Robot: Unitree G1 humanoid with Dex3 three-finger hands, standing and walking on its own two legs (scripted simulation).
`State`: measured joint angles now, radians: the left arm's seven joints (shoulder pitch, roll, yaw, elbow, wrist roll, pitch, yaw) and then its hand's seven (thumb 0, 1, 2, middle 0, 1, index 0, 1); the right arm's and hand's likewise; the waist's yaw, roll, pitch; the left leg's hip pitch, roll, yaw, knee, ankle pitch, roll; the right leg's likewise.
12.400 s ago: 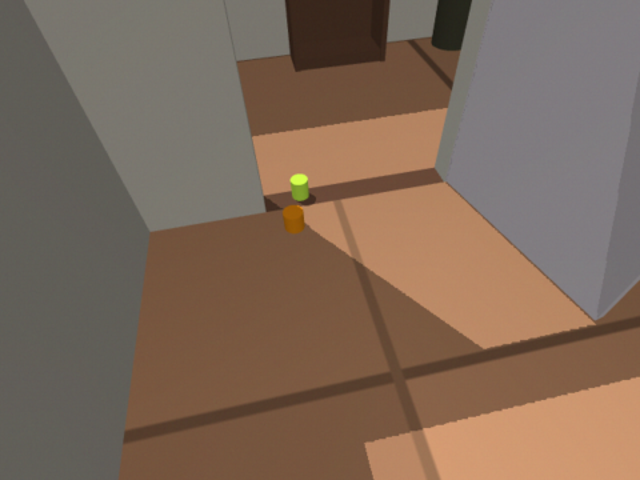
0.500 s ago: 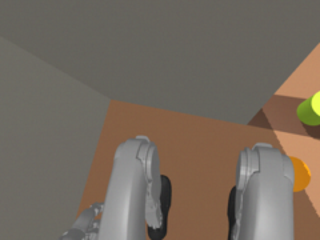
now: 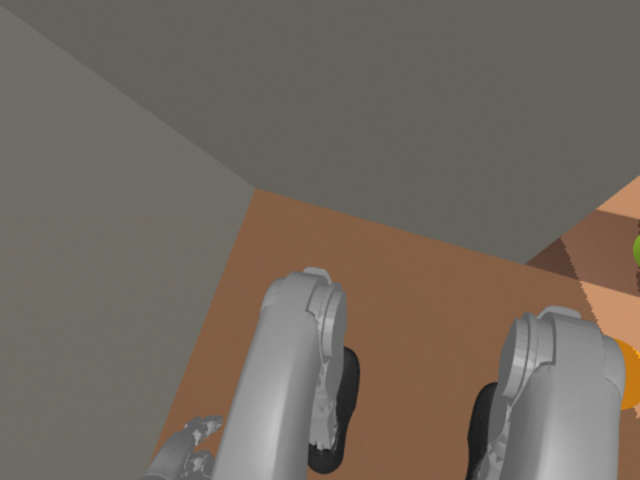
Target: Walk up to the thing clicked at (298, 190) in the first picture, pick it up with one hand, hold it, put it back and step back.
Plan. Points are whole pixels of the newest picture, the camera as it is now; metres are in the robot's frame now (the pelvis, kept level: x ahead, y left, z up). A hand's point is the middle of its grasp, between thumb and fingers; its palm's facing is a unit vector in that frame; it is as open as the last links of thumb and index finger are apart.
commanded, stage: approach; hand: right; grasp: from above
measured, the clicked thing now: out of the picture +0.42 -0.37 -0.27
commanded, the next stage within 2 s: close in in 0.56 s
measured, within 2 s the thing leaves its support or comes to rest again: neither
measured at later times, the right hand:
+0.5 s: hand out of the picture +0.39 -0.39 -0.17, palm faces -0.40 +0.10 -0.91, open 13.9 cm
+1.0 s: hand out of the picture +0.40 -0.37 -0.18, palm faces -0.55 +0.16 -0.82, open 13.8 cm
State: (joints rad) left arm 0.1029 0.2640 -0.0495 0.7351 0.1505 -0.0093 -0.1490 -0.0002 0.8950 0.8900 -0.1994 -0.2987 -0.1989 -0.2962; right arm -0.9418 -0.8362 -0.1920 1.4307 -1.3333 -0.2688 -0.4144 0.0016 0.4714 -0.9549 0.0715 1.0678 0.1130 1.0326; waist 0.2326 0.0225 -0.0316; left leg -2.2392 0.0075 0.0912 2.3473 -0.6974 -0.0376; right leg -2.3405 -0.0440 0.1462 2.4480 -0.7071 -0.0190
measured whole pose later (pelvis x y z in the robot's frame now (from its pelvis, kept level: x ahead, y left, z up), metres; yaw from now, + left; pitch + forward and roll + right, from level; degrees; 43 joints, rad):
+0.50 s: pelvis -0.01 +0.00 -0.01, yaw +0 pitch +29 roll +11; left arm 0.03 0.28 -0.05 0.78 0.19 0.01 -0.14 0.00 0.90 0.89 -0.20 -0.30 -0.20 -0.30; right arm -0.84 -0.92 -0.16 1.35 -1.35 -0.52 -0.40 0.00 0.48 -0.93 0.07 1.06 0.11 1.02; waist 0.14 0.09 -0.02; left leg -2.22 0.01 0.09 2.39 -0.69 -0.04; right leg -2.35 -0.03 0.15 2.50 -0.69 -0.03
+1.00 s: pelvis -0.01 +0.00 +0.00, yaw +0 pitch +31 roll +10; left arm 0.13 0.30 -0.12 0.73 0.18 0.02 -0.15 0.00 0.90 0.89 -0.20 -0.30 -0.20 -0.30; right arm -0.88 -0.96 -0.22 1.43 -1.26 -0.41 -0.24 0.00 0.48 -0.94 0.07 1.10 0.12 1.06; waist 0.22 0.05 0.05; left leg -2.22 0.01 0.11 2.34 -0.68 -0.04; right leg -2.33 -0.03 0.17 2.45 -0.68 -0.01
